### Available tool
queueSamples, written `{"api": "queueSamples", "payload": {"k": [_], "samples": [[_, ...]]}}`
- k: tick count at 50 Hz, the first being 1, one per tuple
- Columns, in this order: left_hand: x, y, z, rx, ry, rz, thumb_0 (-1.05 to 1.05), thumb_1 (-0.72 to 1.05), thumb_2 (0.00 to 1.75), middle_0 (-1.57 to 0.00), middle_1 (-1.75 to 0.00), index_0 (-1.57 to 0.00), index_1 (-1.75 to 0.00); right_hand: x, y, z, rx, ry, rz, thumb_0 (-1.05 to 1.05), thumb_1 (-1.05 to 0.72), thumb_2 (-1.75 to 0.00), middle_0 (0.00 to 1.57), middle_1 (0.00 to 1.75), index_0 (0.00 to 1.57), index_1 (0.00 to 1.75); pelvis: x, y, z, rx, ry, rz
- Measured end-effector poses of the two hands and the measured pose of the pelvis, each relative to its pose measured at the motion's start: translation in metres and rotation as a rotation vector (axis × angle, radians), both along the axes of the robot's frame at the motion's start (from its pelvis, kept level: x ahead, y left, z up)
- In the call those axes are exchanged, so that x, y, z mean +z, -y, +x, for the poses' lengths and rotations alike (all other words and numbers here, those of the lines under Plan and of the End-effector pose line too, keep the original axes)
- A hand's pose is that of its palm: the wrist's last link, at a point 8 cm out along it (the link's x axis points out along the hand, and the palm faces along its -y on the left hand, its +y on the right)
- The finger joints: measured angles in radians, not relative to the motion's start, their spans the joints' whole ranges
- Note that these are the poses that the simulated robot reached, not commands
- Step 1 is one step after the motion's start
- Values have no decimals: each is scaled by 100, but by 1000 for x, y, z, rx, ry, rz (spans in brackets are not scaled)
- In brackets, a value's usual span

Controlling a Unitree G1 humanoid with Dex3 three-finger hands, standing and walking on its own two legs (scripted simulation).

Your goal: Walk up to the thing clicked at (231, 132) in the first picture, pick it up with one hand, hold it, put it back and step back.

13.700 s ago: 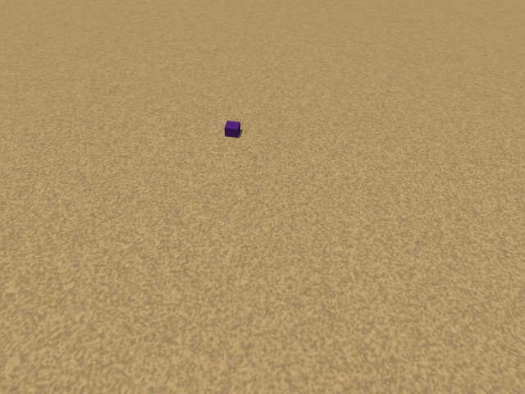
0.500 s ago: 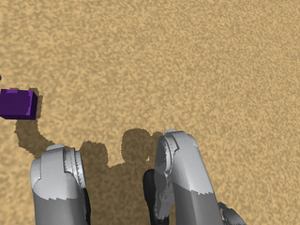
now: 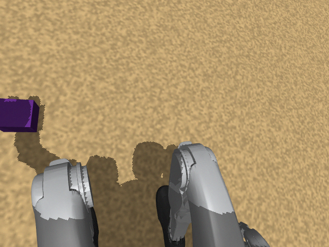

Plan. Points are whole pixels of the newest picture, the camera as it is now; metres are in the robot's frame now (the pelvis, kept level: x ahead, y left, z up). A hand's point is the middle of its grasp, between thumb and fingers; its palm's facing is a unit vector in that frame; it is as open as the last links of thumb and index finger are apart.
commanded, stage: approach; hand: left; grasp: from above
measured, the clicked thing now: (18, 116) +0.47 +0.33 -0.28
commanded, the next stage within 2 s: close in in 0.78 s
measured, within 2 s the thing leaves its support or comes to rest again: neither
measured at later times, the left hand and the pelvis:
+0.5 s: hand (9, 95) +0.48 +0.30 -0.14, palm faces -0.37 +0.00 -0.93, open 13.7 cm; pelvis +0.00 +0.00 +0.00, yaw +0 degrees
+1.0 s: hand out of the picture +0.45 +0.33 -0.16, palm faces -0.46 -0.03 -0.89, open 13.7 cm; pelvis +0.00 +0.00 +0.00, yaw -1 degrees
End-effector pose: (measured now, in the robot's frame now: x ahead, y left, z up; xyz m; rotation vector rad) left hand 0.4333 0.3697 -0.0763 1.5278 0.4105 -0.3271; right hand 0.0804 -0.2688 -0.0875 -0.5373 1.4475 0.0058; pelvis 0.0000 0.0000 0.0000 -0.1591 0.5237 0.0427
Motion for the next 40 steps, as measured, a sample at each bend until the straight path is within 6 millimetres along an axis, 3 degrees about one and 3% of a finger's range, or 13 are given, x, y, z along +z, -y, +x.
{"api": "queueSamples", "payload": {"k": [11,21,25,33,40], "samples": [[-7,8,2,-34,-37,-13,0,-44,95,-17,-92,-17,-92,2,-2,-2,5,-13,-2,0,-91,-90,21,30,20,30,1,-1,0,1,-1,-1],[-14,57,35,-119,57,-39,0,-46,96,-17,-95,-16,-94,10,-2,-13,-27,11,-16,0,-92,-90,21,30,20,30,0,-1,1,-2,-11,-4],[-10,66,46,-83,89,-10,0,-46,96,-17,-94,-16,-94,12,-2,-22,-57,26,-4,0,-91,-90,21,30,20,30,1,0,2,-6,-22,0],[-12,52,40,30,-30,57,0,-46,96,-17,-92,-16,-92,7,-1,-41,-93,4,38,0,-91,-90,21,30,20,30,5,2,-1,-6,-25,13],[-20,32,24,37,-78,-10,0,-44,94,-19,-91,-18,-91,8,4,-40,-38,-47,18,0,-91,-90,21,30,20,30,3,2,-2,-5,-11,4]]}}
